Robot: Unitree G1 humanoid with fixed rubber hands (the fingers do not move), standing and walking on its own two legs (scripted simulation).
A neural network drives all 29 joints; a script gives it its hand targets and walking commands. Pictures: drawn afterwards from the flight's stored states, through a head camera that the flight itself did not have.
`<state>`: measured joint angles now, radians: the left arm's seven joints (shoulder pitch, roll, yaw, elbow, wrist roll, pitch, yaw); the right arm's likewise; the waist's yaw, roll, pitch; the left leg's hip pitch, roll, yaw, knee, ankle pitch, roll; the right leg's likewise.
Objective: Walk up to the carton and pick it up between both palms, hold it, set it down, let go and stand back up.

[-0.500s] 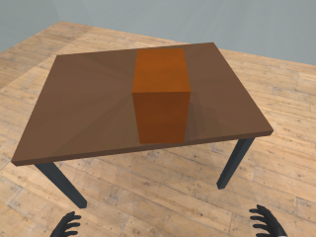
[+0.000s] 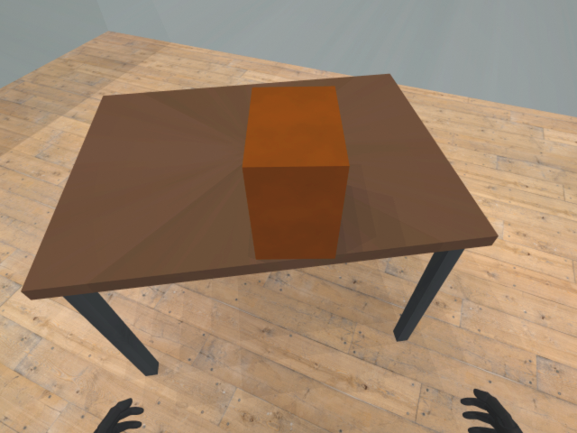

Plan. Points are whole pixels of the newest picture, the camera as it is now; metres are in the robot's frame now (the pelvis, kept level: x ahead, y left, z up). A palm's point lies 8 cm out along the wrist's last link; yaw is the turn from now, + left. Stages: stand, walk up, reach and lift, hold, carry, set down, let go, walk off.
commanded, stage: walk up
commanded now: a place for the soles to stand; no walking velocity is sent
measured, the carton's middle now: (294, 174) +0.58 +0.00 +0.00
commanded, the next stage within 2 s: none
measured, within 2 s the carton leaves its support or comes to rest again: neither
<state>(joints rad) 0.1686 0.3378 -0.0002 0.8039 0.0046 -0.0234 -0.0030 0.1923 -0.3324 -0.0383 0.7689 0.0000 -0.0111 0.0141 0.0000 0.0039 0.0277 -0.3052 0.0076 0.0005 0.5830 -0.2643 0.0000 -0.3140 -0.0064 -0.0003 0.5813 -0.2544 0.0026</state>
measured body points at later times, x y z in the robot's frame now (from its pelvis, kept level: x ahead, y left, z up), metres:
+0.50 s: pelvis +0.09 -0.09 +0.01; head +0.09 -0.14 +0.46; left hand +0.11 +0.22 -0.05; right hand +0.21 -0.40 -0.10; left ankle +0.12 +0.10 -0.65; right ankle +0.09 -0.18 -0.73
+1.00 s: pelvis +0.15 -0.07 -0.01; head +0.17 -0.07 +0.44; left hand +0.27 +0.24 -0.08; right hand +0.27 -0.37 -0.09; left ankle +0.24 +0.06 -0.73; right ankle +0.15 -0.18 -0.72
